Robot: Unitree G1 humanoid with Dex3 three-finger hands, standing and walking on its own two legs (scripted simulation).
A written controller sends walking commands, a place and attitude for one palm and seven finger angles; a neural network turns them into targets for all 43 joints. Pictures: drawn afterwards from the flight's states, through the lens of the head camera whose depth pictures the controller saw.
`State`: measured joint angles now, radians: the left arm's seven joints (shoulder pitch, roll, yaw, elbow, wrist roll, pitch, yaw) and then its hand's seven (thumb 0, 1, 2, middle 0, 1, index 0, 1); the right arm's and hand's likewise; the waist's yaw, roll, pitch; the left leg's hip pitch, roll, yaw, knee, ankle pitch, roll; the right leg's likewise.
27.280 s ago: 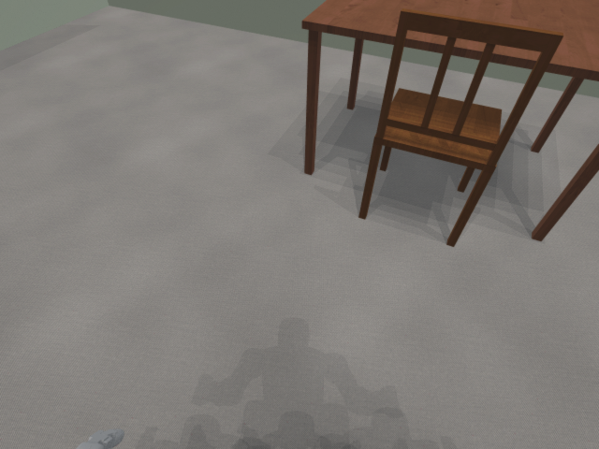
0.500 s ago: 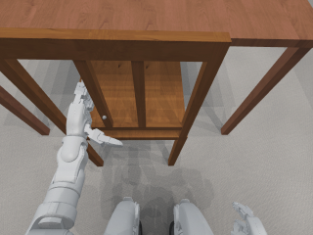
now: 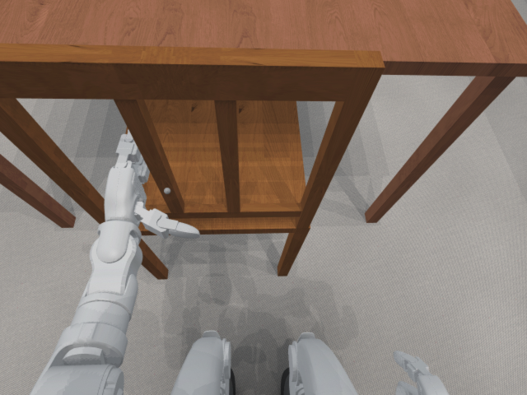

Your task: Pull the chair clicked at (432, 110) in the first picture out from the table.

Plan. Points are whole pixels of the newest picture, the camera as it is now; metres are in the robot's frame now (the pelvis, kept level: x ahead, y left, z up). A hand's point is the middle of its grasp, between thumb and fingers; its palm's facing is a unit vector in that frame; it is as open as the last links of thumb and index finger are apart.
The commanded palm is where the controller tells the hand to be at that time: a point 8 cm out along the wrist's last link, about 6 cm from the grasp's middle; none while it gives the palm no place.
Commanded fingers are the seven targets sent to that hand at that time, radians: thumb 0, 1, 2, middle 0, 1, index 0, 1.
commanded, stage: push the fingers through the gap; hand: left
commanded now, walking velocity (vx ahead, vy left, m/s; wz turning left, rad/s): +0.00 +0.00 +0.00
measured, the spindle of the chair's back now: (159, 166) +0.45 +0.16 +0.03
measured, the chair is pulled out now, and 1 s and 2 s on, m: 0.00 0.00 0.04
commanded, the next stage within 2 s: hook a spindle and tug to test in 0.02 s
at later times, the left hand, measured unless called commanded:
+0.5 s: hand (171, 196) +0.40 +0.14 +0.02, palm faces -0.01 -1.00 -0.03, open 15.2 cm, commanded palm +0.38 +0.19 +0.02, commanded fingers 0.00 -0.22 0.42 -0.41 -1.18 -0.41 -1.18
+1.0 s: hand (171, 186) +0.42 +0.14 +0.02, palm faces +0.00 -1.00 -0.03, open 5.6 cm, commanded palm +0.38 +0.19 +0.02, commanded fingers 0.00 0.90 0.90 -0.50 -1.45 -0.50 -1.45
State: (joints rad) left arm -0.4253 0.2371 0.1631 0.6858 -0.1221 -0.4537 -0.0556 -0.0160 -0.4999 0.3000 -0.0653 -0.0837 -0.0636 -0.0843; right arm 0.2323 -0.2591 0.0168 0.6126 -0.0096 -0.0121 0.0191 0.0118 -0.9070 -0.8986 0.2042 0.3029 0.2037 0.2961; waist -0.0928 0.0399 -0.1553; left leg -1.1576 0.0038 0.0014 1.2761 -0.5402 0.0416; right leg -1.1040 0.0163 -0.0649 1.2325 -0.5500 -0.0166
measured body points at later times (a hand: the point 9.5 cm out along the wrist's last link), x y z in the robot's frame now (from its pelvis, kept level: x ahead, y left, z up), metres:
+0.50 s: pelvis +0.00 +0.00 +0.00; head +0.12 +0.02 +0.43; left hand +0.40 +0.19 +0.02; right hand +0.12 -0.25 -0.12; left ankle +0.03 +0.09 -0.62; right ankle +0.02 -0.12 -0.62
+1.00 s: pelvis +0.00 +0.00 +0.00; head +0.13 +0.02 +0.43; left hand +0.41 +0.19 +0.02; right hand +0.11 -0.25 -0.12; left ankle +0.03 +0.09 -0.62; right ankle +0.02 -0.12 -0.62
